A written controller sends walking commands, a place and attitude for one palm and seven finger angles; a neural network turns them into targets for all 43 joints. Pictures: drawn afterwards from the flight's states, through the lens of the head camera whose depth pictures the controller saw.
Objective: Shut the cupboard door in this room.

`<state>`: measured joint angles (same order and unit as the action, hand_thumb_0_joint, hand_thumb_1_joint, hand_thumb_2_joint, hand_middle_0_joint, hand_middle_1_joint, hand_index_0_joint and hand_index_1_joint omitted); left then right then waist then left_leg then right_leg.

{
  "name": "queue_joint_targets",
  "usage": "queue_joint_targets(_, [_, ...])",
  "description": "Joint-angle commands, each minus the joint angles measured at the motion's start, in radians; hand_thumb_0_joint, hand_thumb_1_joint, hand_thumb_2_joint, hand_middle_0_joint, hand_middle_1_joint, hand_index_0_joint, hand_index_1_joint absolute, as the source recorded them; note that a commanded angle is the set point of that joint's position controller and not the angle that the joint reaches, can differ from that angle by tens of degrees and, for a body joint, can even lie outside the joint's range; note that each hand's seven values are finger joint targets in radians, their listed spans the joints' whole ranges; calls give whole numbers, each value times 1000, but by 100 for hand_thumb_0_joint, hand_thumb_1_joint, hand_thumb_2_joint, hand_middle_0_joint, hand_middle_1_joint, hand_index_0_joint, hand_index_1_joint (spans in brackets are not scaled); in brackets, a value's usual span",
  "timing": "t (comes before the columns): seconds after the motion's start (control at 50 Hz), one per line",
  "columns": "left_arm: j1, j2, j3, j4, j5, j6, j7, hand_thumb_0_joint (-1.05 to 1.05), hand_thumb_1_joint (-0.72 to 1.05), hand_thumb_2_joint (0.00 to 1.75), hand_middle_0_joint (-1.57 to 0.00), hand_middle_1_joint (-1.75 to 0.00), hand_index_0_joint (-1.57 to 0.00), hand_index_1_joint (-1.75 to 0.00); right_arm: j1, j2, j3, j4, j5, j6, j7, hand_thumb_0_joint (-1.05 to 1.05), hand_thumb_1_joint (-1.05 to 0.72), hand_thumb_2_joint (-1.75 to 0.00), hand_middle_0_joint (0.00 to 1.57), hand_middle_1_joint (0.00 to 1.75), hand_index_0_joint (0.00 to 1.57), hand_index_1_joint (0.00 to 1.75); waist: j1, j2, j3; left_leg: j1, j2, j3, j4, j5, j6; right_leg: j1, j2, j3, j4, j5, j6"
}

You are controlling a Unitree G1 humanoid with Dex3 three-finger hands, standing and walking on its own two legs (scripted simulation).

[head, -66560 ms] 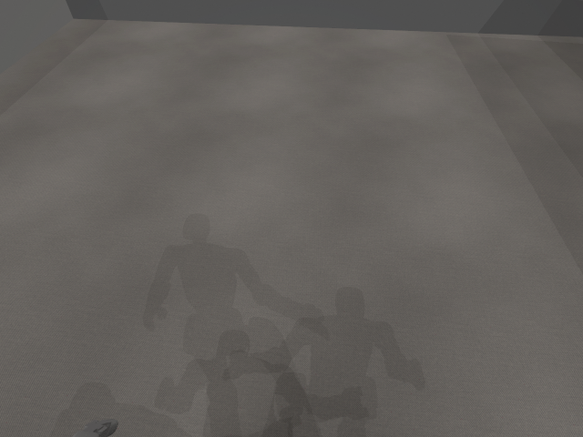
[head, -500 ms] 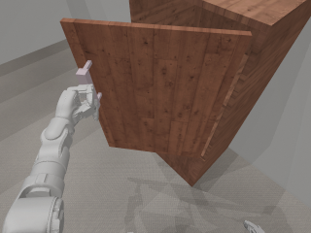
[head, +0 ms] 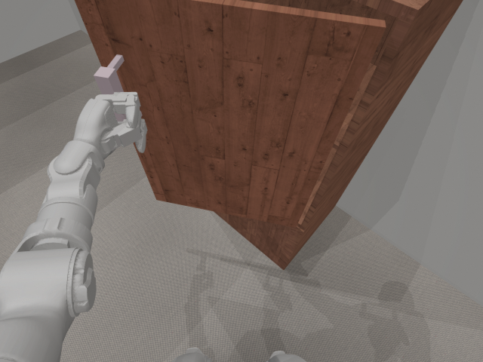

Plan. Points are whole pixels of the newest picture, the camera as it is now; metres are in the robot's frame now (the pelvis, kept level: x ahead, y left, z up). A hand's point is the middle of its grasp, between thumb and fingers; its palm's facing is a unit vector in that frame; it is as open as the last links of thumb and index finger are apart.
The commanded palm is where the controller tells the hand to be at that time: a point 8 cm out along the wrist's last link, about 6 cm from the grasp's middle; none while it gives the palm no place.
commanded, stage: push the door shut along its arc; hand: left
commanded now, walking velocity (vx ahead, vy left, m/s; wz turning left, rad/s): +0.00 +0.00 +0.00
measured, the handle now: (123, 98) +0.55 +0.18 +0.11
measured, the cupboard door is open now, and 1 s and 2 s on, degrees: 30 20 17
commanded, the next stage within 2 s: pull the fist back off the door in 0.88 s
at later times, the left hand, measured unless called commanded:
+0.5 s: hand (165, 105) +0.52 +0.11 +0.11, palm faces -0.36 -0.93 +0.01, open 3.1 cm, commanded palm +0.53 +0.15 +0.11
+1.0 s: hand (190, 90) +0.55 +0.06 +0.12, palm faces -0.44 -0.90 -0.01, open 3.1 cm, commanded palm +0.57 +0.10 +0.11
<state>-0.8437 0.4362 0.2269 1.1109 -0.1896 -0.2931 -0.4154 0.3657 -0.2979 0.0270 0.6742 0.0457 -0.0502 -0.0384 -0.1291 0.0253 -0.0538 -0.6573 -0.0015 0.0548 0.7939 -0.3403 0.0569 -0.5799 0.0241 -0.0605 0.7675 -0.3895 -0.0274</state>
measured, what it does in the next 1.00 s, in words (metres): stands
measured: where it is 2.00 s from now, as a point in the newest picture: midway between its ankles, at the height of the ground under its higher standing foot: outside the picture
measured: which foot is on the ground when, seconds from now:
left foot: down 0.00-1.00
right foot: down 0.00-1.00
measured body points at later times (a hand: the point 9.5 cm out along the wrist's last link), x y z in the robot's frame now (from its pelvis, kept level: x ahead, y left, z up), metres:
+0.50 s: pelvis +0.00 +0.01 -0.02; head +0.11 +0.02 +0.42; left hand +0.53 +0.16 +0.12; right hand -0.01 -0.27 -0.12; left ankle +0.03 +0.08 -0.71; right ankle -0.01 -0.10 -0.71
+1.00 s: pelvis +0.01 +0.00 -0.02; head +0.14 +0.00 +0.41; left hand +0.57 +0.11 +0.12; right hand -0.03 -0.28 -0.13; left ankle +0.03 +0.08 -0.71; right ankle -0.01 -0.10 -0.71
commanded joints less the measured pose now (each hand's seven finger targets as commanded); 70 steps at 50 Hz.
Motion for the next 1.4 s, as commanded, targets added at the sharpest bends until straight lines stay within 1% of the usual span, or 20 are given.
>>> queue_joint_targets(0.0, [-584, 186, 21, -164, -12, -50, -27, 0, 90, 90, -130, -150, -130, -150, 92, -178, -62, -68, -6, -31, -8, 0, -90, -90, 20, 30, 20, 30, -61, 14, -360, 362, 14, -120, -62, 208, -11, -85, 9, 42, -102, 218, 1])
queue_joint_targets(0.1, [-659, 172, -3, -162, 2, -50, -46, 0, 90, 90, -130, -150, -130, -150, 116, -182, -66, -56, -14, -36, -7, 0, -90, -90, 20, 30, 20, 30, -72, 83, -434, 417, 17, -141, -32, 260, -16, -146, 11, 36, -75, 225, -5])
queue_joint_targets(0.2, [-739, 187, -2, -87, 8, -26, -53, 0, 90, 90, -130, -150, -130, -150, 143, -192, -65, -36, -18, -36, -10, 0, -90, -90, 20, 30, 20, 30, -104, 34, -404, 359, 20, -146, -15, 219, -10, -191, 16, 33, -70, 189, -1])
queue_joint_targets(0.24, [-785, 176, -18, -110, 15, -30, -54, 0, 90, 90, -130, -150, -130, -150, 144, -188, -63, -31, -24, -39, -8, 0, -90, -90, 20, 30, 20, 30, -100, 105, -451, 407, 17, -155, 3, 275, -13, -214, 20, 25, -52, 204, -7])
queue_joint_targets(0.38, [-808, 228, 24, -59, 38, -6, -51, 0, 90, 90, -130, -150, -130, -150, 178, -192, -66, -32, -34, -29, -3, 0, -90, -90, 20, 30, 20, 30, -104, 77, -476, 359, 17, -153, 31, 297, -10, -212, 26, 27, -35, 228, -6])
queue_joint_targets(0.46, [-832, 257, 51, -95, 42, -13, -63, 0, 90, 90, -130, -150, -130, -150, 190, -194, -69, -43, -37, -24, -3, 0, -90, -90, 20, 30, 20, 30, -98, 97, -549, 395, 16, -152, 45, 361, -10, -198, 32, 28, -17, 275, -7])
queue_joint_targets(0.48, [-810, 222, 24, -65, 44, -3, -65, 0, 90, 90, -130, -150, -130, -150, 184, -188, -67, -41, -38, -21, -1, 0, -90, -90, 20, 30, 20, 30, -99, 88, -522, 379, 14, -149, 47, 349, -9, -202, 34, 25, -22, 268, -7])
queue_joint_targets(0.56, [-843, 290, 72, -58, 48, 5, -69, 0, 90, 90, -130, -150, -130, -150, 204, -198, -68, -45, -38, -14, -7, 0, -90, -90, 20, 30, 20, 30, -106, 70, -512, 343, 15, -141, 53, 337, -6, -192, 36, 29, -21, 276, -3])
queue_joint_targets(0.62, [-881, 239, 39, -63, 45, -1, -70, 0, 90, 90, -130, -150, -130, -150, 213, -193, -69, -38, -39, -14, -7, 0, -90, -90, 20, 30, 20, 30, -117, 115, -521, 389, 15, -143, 63, 387, -4, -234, 41, 22, -10, 288, -7])
queue_joint_targets(0.74, [-860, 250, 41, -16, 59, 21, -73, 0, 90, 90, -130, -150, -130, -150, 216, -192, -67, -33, -45, -3, -5, 0, -90, -90, 20, 30, 20, 30, -111, 98, -523, 368, 12, -138, 76, 405, -5, -224, 47, 19, -4, 308, -7])
queue_joint_targets(0.8, [-908, 265, 46, -1, 68, 29, -66, 0, 90, 90, -130, -150, -130, -150, 231, -197, -71, -26, -46, 1, -9, 0, -90, -90, 20, 30, 20, 30, -137, 52, -497, 311, 10, -127, 83, 355, 2, -216, 45, 29, -11, 308, 1])
queue_joint_targets(0.96, [-1039, 127, -61, 15, 54, 43, -77, 0, 90, 90, -130, -150, -130, -150, 227, -195, -71, 26, -52, -9, -16, 0, -90, -90, 20, 30, 20, 30, -184, 90, -510, 357, 9, -133, 122, 366, 9, -322, 51, 16, 8, 279, 2])
queue_joint_targets(0.98, [-1027, 209, 180, 53, -13, 75, 126, 0, 90, 90, -130, -150, -130, -150, 262, -154, -57, -2, -46, -16, 3, 0, -90, -90, 20, 30, 20, 30, -129, 104, -499, 245, 28, -144, 105, 330, -14, -244, 34, 35, -14, 274, 3])
queue_joint_targets(1.04, [-960, 55, 118, -19, 53, 53, 385, 0, 90, 90, -130, -150, -130, -150, 292, -137, -71, -19, -82, -28, 65, 0, -90, -90, 20, 30, 20, 30, -119, 96, -593, 287, 28, -155, 95, 432, -27, -215, 36, 22, 22, 335, 19])
queue_joint_targets(1.1, [-910, 13, 68, -128, 198, -61, 580, 0, 90, 90, -130, -150, -130, -150, 309, -125, -83, -15, -125, -24, 123, 0, -90, -90, 20, 30, 20, 30, -100, 133, -650, 319, 27, -143, 132, 500, -36, -223, 37, 18, 51, 371, 19])
queue_joint_targets(1.12, [-894, -22, 24, -128, 230, -85, 588, 0, 90, 90, -130, -150, -130, -150, 315, -126, -89, -14, -126, -18, 134, 0, -90, -90, 20, 30, 20, 30, -113, 117, -642, 323, 24, -146, 133, 514, -33, -220, 40, 16, 52, 386, 18])
queue_joint_targets(1.16, [-869, 13, 21, -69, 255, -80, 569, 0, 90, 90, -130, -150, -130, -150, 312, -143, -95, -10, -114, 6, 138, 0, -90, -90, 20, 30, 20, 30, -120, 76, -607, 282, 14, -127, 106, 423, -27, -163, 42, 31, 21, 390, 19])
queue_joint_targets(1.26, [-881, 124, 120, -107, 183, -71, 517, 0, 90, 90, -130, -150, -130, -150, 279, -137, -86, -39, -82, 32, 106, 0, -90, -90, 20, 30, 20, 30, -81, 58, -597, 248, -5, -89, 43, 337, -16, 9, 39, 63, -37, 445, 19])
queue_joint_targets(1.32, [-798, 125, 131, -176, 163, -131, 508, 0, 90, 90, -130, -150, -130, -150, 260, -125, -82, -58, -78, 20, 100, 0, -90, -90, 20, 30, 20, 30, -53, 41, -599, 247, -11, -73, 25, 353, -13, 85, 39, 70, -39, 500, 21])
queue_joint_targets(1.38, [-613, 98, 117, -91, 175, -134, 488, 0, 90, 90, -130, -150, -130, -150, 248, -121, -83, -61, -71, 24, 103, 0, -90, -90, 20, 30, 20, 30, -39, -38, -487, 165, -16, -45, 4, 294, -7, 117, 32, 81, -63, 522, 33])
